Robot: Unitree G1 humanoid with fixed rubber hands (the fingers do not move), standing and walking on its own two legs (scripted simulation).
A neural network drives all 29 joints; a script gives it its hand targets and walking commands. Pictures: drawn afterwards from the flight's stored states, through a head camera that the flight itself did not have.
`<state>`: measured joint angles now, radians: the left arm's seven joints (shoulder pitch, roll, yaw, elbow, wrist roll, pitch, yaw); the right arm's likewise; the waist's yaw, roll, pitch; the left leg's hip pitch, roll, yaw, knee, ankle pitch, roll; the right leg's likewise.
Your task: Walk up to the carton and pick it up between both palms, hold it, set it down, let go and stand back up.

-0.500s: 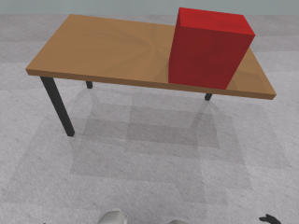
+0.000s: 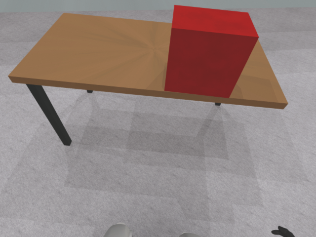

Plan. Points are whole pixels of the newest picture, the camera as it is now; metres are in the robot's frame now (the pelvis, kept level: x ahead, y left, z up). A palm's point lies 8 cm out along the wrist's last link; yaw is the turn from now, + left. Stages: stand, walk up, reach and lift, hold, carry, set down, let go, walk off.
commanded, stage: walk up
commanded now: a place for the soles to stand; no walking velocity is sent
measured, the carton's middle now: (203, 54) +0.77 -0.16 +0.03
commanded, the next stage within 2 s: none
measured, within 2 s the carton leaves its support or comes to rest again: neither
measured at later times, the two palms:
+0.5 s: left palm out of the picture +0.10 +0.31 -0.10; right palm out of the picture +0.11 -0.33 -0.05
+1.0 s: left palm out of the picture +0.12 +0.33 -0.09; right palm out of the picture +0.11 -0.31 -0.02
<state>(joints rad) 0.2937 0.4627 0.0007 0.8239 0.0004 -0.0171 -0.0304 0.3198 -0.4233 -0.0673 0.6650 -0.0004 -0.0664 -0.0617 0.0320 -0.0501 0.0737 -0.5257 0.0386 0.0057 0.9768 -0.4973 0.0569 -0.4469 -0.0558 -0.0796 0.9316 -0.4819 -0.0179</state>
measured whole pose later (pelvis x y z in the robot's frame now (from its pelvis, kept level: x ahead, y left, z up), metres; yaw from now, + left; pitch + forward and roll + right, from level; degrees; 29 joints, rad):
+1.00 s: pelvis +0.03 +0.02 +0.02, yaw -1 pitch -4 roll -1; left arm 0.26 0.47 0.00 0.79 0.00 -0.01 -0.05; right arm 0.39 -0.43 -0.07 0.67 0.00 -0.13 -0.04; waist 0.02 -0.07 0.04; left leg -0.38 0.07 0.08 0.82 -0.38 0.02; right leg -0.50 -0.04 -0.01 1.14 -0.43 -0.03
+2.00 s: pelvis +0.24 -0.05 +0.02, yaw -2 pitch -3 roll -2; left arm 0.29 0.47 0.00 0.71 0.00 -0.01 -0.06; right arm 0.34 -0.44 -0.06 0.67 0.00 -0.12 -0.04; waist 0.02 -0.06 0.06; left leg -0.38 0.09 0.12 0.75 -0.32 0.05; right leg -0.49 -0.02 0.00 1.07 -0.43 -0.03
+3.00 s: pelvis +0.34 -0.15 +0.01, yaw -1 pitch -2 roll +1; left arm 0.23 0.46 0.00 0.82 0.00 -0.01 -0.04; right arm 0.33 -0.44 -0.04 0.67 0.00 -0.06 -0.05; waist 0.03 -0.04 0.06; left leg -0.48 0.06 0.04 0.85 -0.38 0.03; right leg -0.40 -0.02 -0.07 0.88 -0.45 -0.03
